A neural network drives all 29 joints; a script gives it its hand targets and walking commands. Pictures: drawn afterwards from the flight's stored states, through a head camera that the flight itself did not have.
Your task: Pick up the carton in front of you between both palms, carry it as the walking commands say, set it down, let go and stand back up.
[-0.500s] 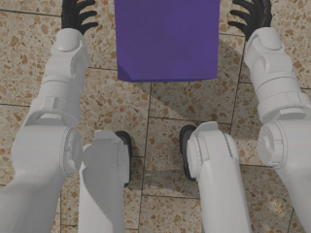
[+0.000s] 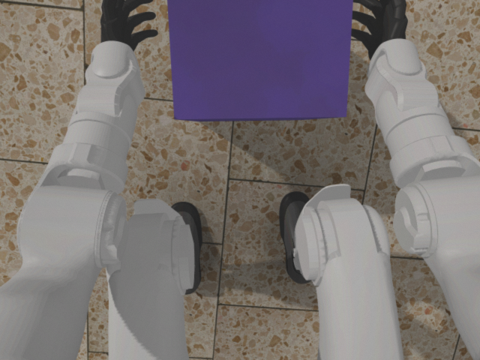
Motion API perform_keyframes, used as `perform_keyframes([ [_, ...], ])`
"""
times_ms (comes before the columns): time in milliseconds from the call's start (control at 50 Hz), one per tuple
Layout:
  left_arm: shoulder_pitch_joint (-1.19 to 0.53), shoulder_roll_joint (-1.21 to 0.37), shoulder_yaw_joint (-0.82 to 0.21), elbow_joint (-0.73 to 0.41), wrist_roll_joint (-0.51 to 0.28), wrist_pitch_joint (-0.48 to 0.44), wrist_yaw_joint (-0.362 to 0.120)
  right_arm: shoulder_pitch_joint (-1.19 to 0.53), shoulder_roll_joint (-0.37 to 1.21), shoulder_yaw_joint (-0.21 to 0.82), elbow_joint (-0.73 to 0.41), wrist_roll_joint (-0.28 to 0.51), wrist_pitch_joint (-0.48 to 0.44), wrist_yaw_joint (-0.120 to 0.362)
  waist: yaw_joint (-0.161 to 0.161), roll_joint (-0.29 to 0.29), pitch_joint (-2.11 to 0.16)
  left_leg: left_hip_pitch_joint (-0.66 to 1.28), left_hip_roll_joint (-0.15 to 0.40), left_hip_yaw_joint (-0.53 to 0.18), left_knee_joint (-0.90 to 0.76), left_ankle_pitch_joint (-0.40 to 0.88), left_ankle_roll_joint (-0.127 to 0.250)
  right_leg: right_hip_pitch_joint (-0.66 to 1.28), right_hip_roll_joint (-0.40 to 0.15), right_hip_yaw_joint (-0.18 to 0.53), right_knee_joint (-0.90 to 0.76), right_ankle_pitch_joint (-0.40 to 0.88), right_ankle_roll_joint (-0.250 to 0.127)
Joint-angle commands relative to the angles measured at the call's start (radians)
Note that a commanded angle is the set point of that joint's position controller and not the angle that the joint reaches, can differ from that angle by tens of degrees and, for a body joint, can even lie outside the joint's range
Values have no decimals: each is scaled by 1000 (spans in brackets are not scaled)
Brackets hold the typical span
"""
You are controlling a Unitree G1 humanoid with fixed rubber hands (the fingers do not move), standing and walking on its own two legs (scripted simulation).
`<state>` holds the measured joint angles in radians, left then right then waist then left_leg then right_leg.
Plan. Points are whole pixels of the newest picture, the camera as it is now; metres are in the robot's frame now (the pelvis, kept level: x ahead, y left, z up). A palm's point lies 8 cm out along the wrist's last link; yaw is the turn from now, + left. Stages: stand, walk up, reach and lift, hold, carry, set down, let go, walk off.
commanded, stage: reach and lift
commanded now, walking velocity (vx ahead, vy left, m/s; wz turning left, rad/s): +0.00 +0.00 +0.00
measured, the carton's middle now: (253, 54) +0.51 -0.04 -0.25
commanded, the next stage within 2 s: none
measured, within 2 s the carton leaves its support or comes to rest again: leaves its support in 0.44 s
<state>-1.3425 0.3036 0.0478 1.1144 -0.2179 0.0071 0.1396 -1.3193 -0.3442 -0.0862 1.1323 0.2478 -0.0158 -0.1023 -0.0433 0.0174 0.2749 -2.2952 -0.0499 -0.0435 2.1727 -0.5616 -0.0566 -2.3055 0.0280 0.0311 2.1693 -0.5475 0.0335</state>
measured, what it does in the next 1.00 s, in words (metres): rises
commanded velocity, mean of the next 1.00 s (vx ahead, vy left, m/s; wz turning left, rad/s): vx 0.00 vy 0.00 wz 0.00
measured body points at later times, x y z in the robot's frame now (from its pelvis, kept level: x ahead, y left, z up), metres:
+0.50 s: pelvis +0.00 +0.00 -0.01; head +0.35 -0.01 +0.27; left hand +0.55 +0.12 -0.17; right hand +0.53 -0.18 -0.17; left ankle +0.11 +0.13 -0.34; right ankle +0.12 -0.13 -0.34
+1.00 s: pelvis +0.00 +0.01 +0.10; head +0.25 -0.01 +0.47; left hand +0.51 +0.12 +0.04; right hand +0.49 -0.18 +0.03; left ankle +0.11 +0.13 -0.34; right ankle +0.11 -0.13 -0.34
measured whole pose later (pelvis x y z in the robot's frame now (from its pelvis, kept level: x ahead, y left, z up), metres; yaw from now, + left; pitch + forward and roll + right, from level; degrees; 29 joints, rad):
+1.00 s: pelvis +0.00 +0.01 +0.10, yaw -1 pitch +42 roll +0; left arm -1.06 -0.01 0.47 0.79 0.20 0.30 0.09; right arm -1.04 -0.04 -0.47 0.77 -0.20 0.33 -0.04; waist -0.03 0.03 -0.16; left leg -2.05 -0.13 -0.09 1.83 -0.51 -0.07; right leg -2.06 0.09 0.08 1.82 -0.49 0.07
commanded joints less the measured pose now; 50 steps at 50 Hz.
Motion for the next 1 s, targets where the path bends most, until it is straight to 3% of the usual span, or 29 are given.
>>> perform_keyframes([
  [0,-233,72,0,-83,-1,-22,4,-246,-88,4,-92,6,-21,0,-11,-5,-1108,535,-1,73,-153,253,8,576,-6,-53,-180,286,12],
  [120,-306,-44,-53,-73,-18,-26,11,-309,-1,37,-70,5,-25,-7,-33,17,-1107,574,-19,69,-168,230,8,574,6,-52,-199,255,7],
  [160,-310,-79,-42,-57,8,-29,14,-328,44,43,-58,-10,-27,-2,-23,19,-1098,592,-26,67,-174,229,11,564,13,-55,-201,244,7],
  [220,-486,-466,-135,-89,22,-22,-62,-514,451,158,-85,-8,-18,72,-11,23,-1099,553,-53,74,-166,236,22,561,40,-55,-190,261,-5],
  [280,-579,-771,-148,-88,75,12,-148,-632,750,179,-118,-51,23,158,-13,35,-1060,503,-83,90,-148,202,28,537,65,-63,-171,238,-8],
  [360,-587,-950,-122,-157,103,51,-211,-655,915,172,-197,-75,63,222,-23,27,-1096,509,-103,117,-126,260,36,541,85,-87,-148,292,-12],
  [480,-607,-1164,-251,-383,18,89,-218,-646,1075,274,-441,-20,113,235,-62,25,-1531,696,-123,133,-110,450,27,770,97,-125,-134,497,-6],
  [540,-567,-1233,-288,-467,19,129,-210,-610,1144,316,-556,-24,154,226,-64,7,-1699,746,-131,139,-135,459,22,869,105,-137,-159,523,1],
  [600,-520,-1267,-296,-526,55,175,-213,-550,1203,327,-608,-53,208,231,-46,-10,-1706,738,-139,144,-189,373,20,876,119,-141,-211,444,6],
  [660,-458,-1290,-248,-476,121,219,-228,-477,1257,290,-542,-113,262,251,-22,-13,-1513,651,-139,145,-267,214,25,773,125,-137,-287,278,3],
  [740,-405,-1288,-110,-340,227,263,-252,-403,1284,157,-392,-229,311,283,-7,-5,-1285,575,-138,139,-371,67,37,658,127,-128,-386,106,-10],
  [860,-388,-1307,-14,-282,298,273,-266,-397,1298,58,-340,-315,321,301,-12,8,-1289,640,-144,124,-481,63,36,704,127,-122,-489,93,-18],
  [980,-334,-1352,-28,-301,308,290,-281,-343,1338,75,-359,-328,335,312,-13,1,-1374,746,-146,124,-576,95,31,830,130,-120,-578,130,-11],
])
